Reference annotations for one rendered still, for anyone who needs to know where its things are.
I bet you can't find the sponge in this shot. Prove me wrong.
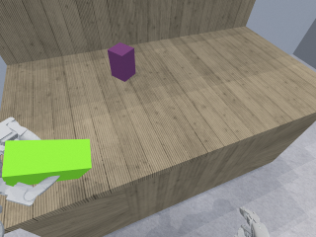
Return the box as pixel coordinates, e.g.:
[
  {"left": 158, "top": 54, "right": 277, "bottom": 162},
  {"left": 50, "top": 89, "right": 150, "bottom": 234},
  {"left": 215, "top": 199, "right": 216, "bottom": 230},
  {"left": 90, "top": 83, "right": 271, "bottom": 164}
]
[{"left": 2, "top": 139, "right": 92, "bottom": 187}]

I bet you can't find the robot left hand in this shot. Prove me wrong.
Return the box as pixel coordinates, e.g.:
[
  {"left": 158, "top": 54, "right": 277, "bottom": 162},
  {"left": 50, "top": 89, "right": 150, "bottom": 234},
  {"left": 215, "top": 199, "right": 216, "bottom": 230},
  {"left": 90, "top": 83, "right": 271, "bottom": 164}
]
[{"left": 0, "top": 117, "right": 60, "bottom": 206}]

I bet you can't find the robot right hand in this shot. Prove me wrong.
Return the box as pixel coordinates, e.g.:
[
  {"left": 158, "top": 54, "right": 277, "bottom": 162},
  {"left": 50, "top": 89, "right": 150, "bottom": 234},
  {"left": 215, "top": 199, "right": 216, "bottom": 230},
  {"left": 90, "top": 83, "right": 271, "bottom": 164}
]
[{"left": 234, "top": 206, "right": 271, "bottom": 237}]

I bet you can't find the table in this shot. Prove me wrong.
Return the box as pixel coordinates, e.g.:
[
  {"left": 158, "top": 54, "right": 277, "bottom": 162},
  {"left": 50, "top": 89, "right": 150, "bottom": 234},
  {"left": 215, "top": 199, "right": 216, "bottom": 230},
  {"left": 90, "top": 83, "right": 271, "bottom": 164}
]
[{"left": 0, "top": 0, "right": 316, "bottom": 237}]

